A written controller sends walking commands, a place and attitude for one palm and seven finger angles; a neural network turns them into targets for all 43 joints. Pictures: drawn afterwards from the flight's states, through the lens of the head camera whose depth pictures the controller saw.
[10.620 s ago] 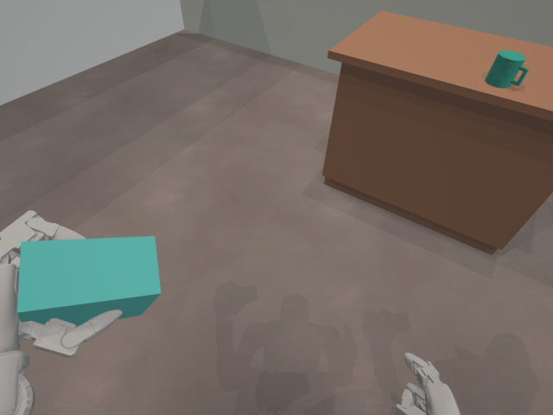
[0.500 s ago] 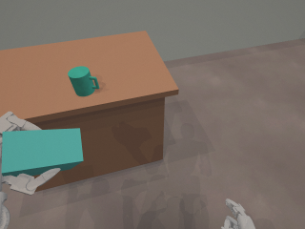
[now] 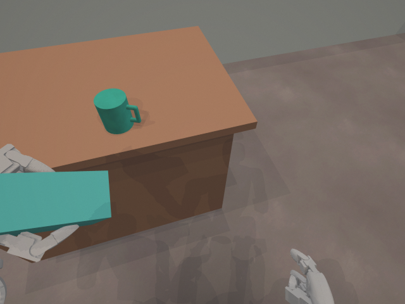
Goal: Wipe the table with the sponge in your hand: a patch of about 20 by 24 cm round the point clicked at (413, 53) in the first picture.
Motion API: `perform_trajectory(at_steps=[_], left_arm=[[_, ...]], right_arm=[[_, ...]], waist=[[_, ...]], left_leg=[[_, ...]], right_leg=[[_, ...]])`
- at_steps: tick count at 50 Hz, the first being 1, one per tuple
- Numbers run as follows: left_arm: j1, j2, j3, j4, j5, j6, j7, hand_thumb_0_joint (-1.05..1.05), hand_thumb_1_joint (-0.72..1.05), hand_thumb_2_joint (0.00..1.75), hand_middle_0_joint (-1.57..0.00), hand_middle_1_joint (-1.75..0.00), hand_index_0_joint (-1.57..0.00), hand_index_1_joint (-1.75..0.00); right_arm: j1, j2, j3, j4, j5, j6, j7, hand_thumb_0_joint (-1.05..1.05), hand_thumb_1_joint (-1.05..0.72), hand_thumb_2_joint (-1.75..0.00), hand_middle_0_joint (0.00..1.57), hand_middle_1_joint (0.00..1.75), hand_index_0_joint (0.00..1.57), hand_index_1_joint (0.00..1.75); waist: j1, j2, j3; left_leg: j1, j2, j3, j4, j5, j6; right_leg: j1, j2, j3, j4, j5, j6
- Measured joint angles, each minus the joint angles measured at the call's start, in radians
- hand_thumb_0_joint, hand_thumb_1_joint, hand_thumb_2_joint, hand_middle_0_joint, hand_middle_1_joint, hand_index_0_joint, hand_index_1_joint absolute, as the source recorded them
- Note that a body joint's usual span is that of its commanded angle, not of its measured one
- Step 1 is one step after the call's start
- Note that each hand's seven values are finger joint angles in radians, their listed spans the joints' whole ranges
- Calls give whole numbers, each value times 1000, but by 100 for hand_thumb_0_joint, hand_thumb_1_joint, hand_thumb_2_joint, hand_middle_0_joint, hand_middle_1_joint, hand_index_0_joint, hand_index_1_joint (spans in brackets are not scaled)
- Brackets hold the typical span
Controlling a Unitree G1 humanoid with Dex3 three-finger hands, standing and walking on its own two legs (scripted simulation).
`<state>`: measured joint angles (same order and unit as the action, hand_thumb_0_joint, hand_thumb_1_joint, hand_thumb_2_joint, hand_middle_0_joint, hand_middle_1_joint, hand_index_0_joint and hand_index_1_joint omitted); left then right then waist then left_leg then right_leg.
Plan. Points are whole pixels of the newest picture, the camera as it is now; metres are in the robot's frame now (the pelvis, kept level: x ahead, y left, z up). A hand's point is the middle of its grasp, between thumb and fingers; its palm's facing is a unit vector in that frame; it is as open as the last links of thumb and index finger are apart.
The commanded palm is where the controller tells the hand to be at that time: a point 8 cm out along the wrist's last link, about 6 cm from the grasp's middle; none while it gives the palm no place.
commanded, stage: take the last steps up to it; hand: left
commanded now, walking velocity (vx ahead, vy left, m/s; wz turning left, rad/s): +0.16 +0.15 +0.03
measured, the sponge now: (70, 202) +0.23 +0.21 +0.15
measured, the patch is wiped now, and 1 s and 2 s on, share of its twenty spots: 0.00 0.00 0.00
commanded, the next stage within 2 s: come to a stop and stand still in 0.02 s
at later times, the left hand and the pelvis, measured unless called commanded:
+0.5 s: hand (5, 167) +0.27 +0.30 +0.18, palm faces +0.33 -0.84 -0.42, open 10.2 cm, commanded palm +0.20 +0.34 +0.18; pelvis +0.03 +0.06 +0.01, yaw -2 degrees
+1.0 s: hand (23, 219) +0.20 +0.24 +0.17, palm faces +0.35 -0.85 -0.40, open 10.2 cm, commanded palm +0.14 +0.29 +0.18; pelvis -0.03 +0.02 +0.00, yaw -2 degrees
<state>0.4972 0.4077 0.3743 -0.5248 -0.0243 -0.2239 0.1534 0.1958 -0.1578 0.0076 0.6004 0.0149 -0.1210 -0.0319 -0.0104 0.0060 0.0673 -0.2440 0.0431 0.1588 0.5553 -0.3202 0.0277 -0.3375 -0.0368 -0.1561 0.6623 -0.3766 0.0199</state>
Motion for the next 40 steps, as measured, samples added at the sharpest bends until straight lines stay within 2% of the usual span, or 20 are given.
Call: perform_trajectory(at_steps=[1,2,4,6,8,11,14,15,17,18,20,22,28,33,34,36,38,40], left_arm=[[6,9,0,-3,2,0,-1,-1,-51,101,-73,-133,-75,-134],[3,9,-4,1,7,-3,-4,-1,-51,101,-73,-133,-75,-134],[-14,-1,-13,25,4,-12,-9,-1,-51,101,-73,-133,-75,-134],[-24,-15,-14,44,-2,-11,-9,-1,-51,101,-73,-133,-75,-134],[-17,-28,-6,52,3,-16,-5,-1,-51,101,-73,-133,-75,-134],[5,-34,0,30,12,-18,5,-1,-51,101,-73,-133,-75,-134],[20,-32,-8,-19,13,-11,13,-1,-51,101,-73,-133,-75,-134],[22,-28,-11,-36,12,-8,14,-1,-51,101,-73,-133,-75,-134],[-5,1,-4,-38,9,-2,11,-1,-51,101,-73,-133,-75,-134],[-21,11,2,-31,7,2,7,-1,-51,101,-73,-133,-75,-134],[-49,23,14,-23,5,15,5,-1,-51,101,-73,-133,-75,-134],[-52,25,26,-42,1,27,5,-1,-51,101,-73,-133,-75,-134],[5,6,9,-80,-22,45,-17,-1,-51,101,-73,-133,-75,-134],[15,16,3,-31,-28,75,-21,-1,-51,101,-73,-133,-75,-134],[11,18,5,-21,-26,78,-19,-1,-51,101,-73,-133,-75,-134],[-8,-5,-8,6,-20,84,-18,-1,-51,101,-73,-133,-75,-134],[-10,-30,-27,18,-25,92,-17,-1,-51,101,-73,-133,-75,-134],[2,-52,-42,19,-26,97,-13,-1,-51,101,-73,-133,-75,-134]], right_arm=[[7,-2,3,-2,-1,3,-2,1,-90,-90,21,30,20,30],[7,-10,3,3,-2,9,-4,1,-90,-90,21,30,20,30],[-2,-25,-5,29,-2,28,-1,1,-90,-90,21,30,20,30],[-9,-35,-12,52,-1,49,6,1,-90,-90,21,30,20,30],[-11,-46,-12,59,-3,64,5,1,-91,-90,21,30,20,30],[-8,-53,-12,45,-9,71,-4,1,-91,-90,21,30,20,30],[0,-67,-20,15,-16,64,-17,1,-91,-90,21,30,20,30],[3,-72,-27,4,-15,62,-23,1,-91,-90,21,30,20,30],[-8,-45,-39,5,-13,61,-30,1,-91,-90,20,30,20,30],[-13,-29,-38,4,-17,58,-28,1,-91,-90,20,30,20,30],[-21,-5,-27,-2,-24,44,-16,1,-91,-90,20,30,20,30],[-25,15,-11,-13,-25,30,5,1,-91,-90,20,30,20,30],[-21,44,27,-43,-28,16,33,1,-90,-90,21,30,20,30],[-18,37,38,-40,-20,26,19,1,-90,-90,21,30,20,30],[-18,33,38,-38,-17,28,16,1,-90,-90,21,30,20,30],[-22,11,31,-19,-14,35,11,1,-90,-90,21,30,20,30],[-10,-9,22,3,-9,44,6,1,-90,-90,21,30,20,30],[3,-29,15,23,-8,52,-1,1,-90,-90,21,30,20,30]], waist=[[-2,-1,-5],[-4,15,-4],[-8,31,1],[-5,18,8],[-7,5,14],[-11,-24,30],[-15,-27,41],[-14,-18,41],[-1,-55,46],[3,-67,46],[0,-66,48],[0,-57,46],[5,-15,14],[11,0,6],[14,-1,6],[10,31,16],[9,33,2],[9,23,-16]], left_leg=[[-10,-5,1,31,-21,-1],[-26,3,-6,77,-46,-2],[-85,-4,-44,242,-116,-18],[-152,-26,-77,428,-146,-35],[-194,-20,-90,494,-128,-46],[-175,6,-84,328,-76,-49],[-95,24,-77,62,98,-52],[-67,32,-74,13,127,-47],[-61,14,-49,31,69,-29],[-60,11,-44,30,60,-22],[-53,16,-49,6,73,-17],[-43,29,-50,-26,96,-17],[-37,60,-37,-88,139,-23],[-63,64,-29,-68,152,-40],[-75,64,-27,-48,147,-46],[-90,83,-46,-9,127,-55],[-111,62,-80,56,29,-57],[-130,27,-111,163,-41,-56]], right_leg=[[28,1,-2,-69,61,-14],[32,7,-8,-74,96,-41],[31,6,-15,-41,69,-66],[47,-9,-3,-46,48,-64],[72,-19,7,-85,62,-44],[103,-37,24,-127,81,-28],[116,-45,29,-110,64,-2],[112,-40,30,-85,48,9],[81,-45,78,1,-31,11],[56,-31,100,66,-85,10],[18,6,110,165,-117,6],[-2,34,97,193,-100,4],[6,67,56,91,-58,14],[94,59,56,-117,18,17],[114,54,56,-166,78,8],[115,76,39,-169,136,-50],[103,77,37,-152,123,-89],[93,71,44,-151,120,-103]])
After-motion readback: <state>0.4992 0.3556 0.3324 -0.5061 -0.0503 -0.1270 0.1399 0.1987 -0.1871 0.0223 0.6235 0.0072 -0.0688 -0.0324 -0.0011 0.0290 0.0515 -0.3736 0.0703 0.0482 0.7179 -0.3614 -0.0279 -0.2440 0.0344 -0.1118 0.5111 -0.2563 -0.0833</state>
